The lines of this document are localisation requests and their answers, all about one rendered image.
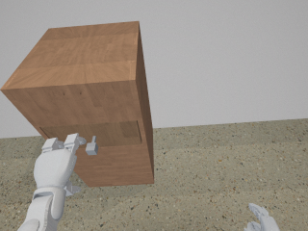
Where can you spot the robot left hand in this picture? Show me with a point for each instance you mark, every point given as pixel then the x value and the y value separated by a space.
pixel 55 164

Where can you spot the robot right hand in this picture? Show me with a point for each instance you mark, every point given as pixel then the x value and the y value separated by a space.
pixel 267 223

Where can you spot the handle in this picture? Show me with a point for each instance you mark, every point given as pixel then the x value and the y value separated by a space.
pixel 92 147

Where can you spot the drawer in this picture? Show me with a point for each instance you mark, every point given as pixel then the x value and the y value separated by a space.
pixel 117 133

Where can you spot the left robot forearm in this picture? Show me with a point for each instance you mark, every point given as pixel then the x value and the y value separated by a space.
pixel 45 210

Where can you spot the cabinet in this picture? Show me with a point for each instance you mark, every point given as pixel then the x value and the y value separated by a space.
pixel 90 74

